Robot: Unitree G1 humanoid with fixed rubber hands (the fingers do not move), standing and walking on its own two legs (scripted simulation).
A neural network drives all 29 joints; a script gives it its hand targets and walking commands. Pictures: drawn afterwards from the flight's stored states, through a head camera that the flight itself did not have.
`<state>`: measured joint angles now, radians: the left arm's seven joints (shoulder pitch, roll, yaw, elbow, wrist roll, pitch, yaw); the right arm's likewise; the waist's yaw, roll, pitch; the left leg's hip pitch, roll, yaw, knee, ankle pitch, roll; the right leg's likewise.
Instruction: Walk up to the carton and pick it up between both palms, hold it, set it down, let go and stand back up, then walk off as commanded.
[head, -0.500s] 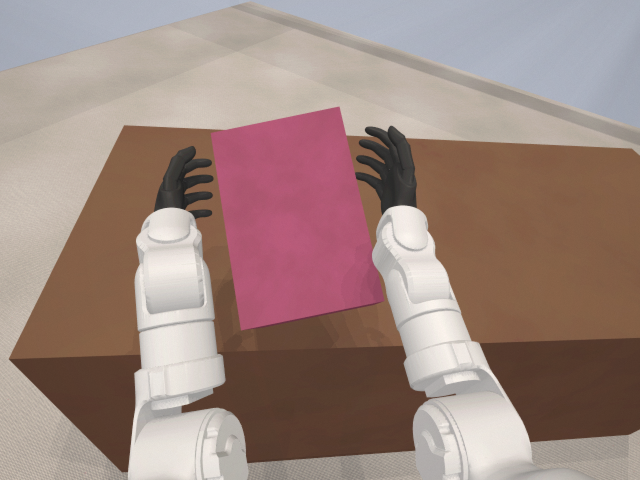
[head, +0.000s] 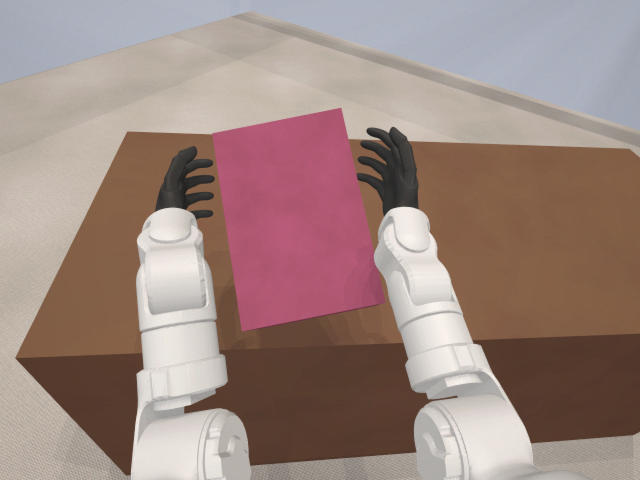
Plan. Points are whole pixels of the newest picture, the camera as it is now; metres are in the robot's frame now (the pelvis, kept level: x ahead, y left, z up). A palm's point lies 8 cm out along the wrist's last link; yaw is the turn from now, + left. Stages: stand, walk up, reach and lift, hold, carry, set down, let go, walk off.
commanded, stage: hold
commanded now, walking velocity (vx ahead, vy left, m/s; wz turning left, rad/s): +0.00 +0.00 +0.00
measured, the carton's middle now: (299, 226) +0.41 -0.01 +0.10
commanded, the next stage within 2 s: set down in 1.24 s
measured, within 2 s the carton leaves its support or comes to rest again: neither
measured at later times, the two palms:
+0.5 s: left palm (174, 212) +0.37 +0.14 +0.17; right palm (390, 192) +0.36 -0.11 +0.19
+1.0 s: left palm (178, 214) +0.35 +0.13 +0.17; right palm (399, 195) +0.36 -0.12 +0.20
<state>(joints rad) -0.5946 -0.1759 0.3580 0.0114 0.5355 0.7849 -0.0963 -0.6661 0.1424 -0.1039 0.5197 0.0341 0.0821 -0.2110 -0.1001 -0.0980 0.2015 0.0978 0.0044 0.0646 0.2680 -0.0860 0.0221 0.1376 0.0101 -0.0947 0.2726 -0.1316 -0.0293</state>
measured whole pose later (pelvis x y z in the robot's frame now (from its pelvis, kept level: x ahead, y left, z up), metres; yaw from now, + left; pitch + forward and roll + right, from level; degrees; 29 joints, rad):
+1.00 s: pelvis +0.00 +0.00 +0.00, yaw +0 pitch -15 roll +0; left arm -0.61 -0.18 0.35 0.02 0.53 0.79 -0.08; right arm -0.69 0.14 -0.14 0.55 0.02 0.07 -0.19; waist -0.10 -0.12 0.20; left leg 0.08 0.00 0.06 0.26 -0.08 0.02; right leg 0.12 0.01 -0.10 0.28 -0.13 -0.03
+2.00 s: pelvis +0.04 -0.01 +0.00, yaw +2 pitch -13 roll +0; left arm -0.43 -0.16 0.35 0.20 0.45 0.45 -0.06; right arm -0.54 0.17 -0.06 0.61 -0.03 -0.23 -0.24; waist -0.08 -0.09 0.18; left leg 0.08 0.00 0.04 0.28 -0.13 0.00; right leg 0.14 0.01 -0.12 0.26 -0.18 -0.03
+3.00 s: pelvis +0.05 -0.01 +0.01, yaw -2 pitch -6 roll +0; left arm -0.54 -0.23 0.57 0.47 0.52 0.19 -0.03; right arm -0.71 0.22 -0.36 0.82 -0.27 -0.24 -0.15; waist 0.01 -0.07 0.10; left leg -0.02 0.02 0.09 0.23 -0.12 0.00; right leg 0.01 0.03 -0.07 0.24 -0.16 -0.04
